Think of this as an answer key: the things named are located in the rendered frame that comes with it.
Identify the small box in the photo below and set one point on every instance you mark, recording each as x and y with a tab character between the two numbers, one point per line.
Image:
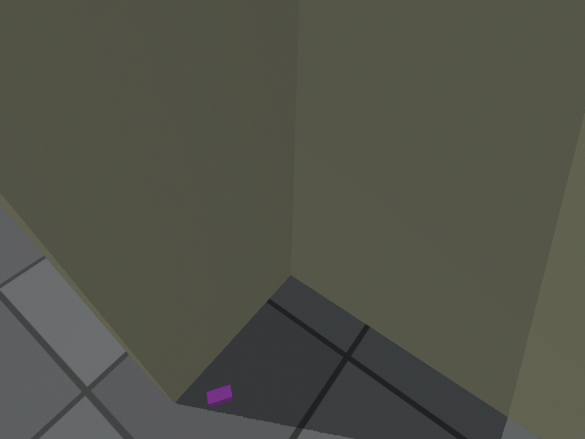
219	396

